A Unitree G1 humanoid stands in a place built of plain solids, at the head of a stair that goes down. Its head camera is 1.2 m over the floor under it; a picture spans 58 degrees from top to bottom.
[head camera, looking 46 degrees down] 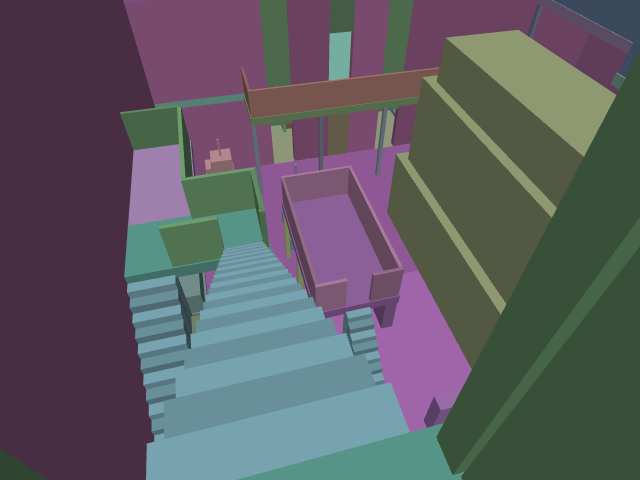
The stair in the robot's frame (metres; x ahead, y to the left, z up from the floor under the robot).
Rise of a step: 0.21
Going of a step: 0.23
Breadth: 0.81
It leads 14 degrees to the left of straight ahead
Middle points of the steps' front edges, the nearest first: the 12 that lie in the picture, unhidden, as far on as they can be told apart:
0.35 0.09 0.00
0.58 0.15 -0.21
0.81 0.21 -0.41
1.03 0.26 -0.62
1.26 0.32 -0.83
1.49 0.38 -1.04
1.71 0.44 -1.24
1.94 0.50 -1.45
2.17 0.56 -1.66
2.39 0.61 -1.87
2.62 0.67 -2.07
2.85 0.73 -2.28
